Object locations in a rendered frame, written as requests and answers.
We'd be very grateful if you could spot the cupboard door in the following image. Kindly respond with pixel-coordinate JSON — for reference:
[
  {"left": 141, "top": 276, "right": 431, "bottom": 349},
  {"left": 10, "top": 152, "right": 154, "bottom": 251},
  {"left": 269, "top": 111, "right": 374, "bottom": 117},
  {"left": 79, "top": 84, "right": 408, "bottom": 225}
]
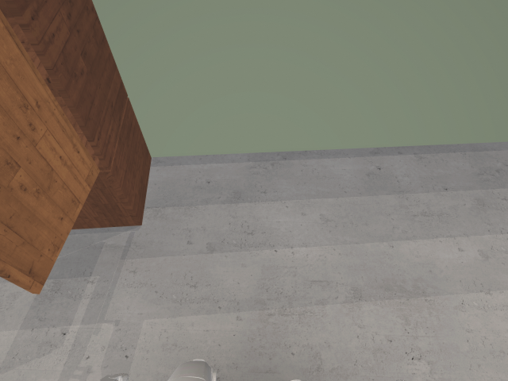
[{"left": 0, "top": 10, "right": 100, "bottom": 294}]

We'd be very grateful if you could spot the left robot thigh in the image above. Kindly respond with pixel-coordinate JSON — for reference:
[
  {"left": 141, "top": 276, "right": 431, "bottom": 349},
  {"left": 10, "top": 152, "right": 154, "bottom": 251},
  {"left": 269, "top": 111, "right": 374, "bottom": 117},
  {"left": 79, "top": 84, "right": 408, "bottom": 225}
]
[{"left": 168, "top": 360, "right": 217, "bottom": 381}]

